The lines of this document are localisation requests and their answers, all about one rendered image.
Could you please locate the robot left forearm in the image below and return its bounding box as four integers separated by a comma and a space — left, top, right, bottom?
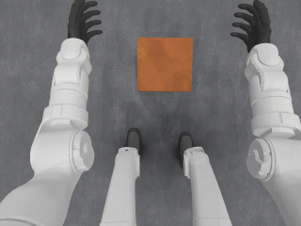
30, 38, 92, 169

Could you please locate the left robot upper arm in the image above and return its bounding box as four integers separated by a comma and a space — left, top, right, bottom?
0, 129, 95, 226

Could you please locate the left robot foot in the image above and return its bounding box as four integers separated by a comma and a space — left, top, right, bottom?
127, 127, 141, 155

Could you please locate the robot right hand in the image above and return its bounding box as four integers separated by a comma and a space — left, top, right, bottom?
230, 0, 272, 53

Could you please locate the carton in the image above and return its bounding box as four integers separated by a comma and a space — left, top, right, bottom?
137, 38, 194, 92

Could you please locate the robot right forearm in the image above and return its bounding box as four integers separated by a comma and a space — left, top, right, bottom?
245, 43, 301, 140

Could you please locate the robot left hand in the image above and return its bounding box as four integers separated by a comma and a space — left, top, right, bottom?
67, 0, 103, 46

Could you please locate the right robot upper arm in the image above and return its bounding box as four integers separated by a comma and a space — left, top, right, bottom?
246, 137, 301, 226

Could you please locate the right robot shin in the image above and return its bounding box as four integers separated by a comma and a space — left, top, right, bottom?
183, 147, 210, 161

